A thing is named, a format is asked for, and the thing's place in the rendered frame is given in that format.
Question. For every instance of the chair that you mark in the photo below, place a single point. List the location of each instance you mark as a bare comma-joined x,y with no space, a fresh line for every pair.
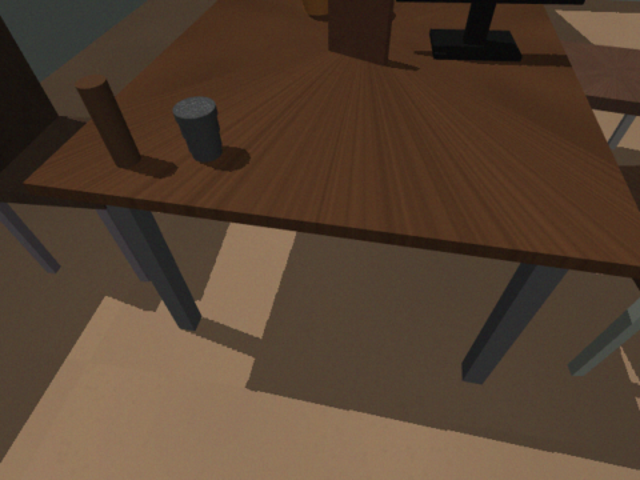
31,131
610,79
628,323

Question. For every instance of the table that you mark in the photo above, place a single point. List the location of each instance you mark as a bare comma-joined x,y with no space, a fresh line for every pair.
496,159

